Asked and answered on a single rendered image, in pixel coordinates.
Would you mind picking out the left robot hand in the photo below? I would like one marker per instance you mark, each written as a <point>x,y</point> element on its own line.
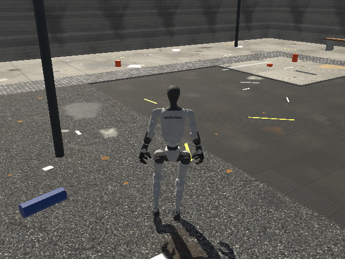
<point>143,155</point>

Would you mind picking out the robot left upper arm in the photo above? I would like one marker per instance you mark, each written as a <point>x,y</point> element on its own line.
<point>153,121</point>

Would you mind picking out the right robot hand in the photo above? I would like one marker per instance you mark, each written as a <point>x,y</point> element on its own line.
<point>201,156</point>

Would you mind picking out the robot left forearm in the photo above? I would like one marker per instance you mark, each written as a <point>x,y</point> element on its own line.
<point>145,143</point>

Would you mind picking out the left robot foot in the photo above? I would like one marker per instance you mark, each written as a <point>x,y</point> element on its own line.
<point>155,212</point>

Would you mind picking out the robot right forearm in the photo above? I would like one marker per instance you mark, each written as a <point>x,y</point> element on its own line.
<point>197,143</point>

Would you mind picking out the robot right upper arm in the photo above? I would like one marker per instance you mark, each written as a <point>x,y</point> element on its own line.
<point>192,123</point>

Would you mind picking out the robot left shin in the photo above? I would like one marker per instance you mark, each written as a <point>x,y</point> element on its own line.
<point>156,191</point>

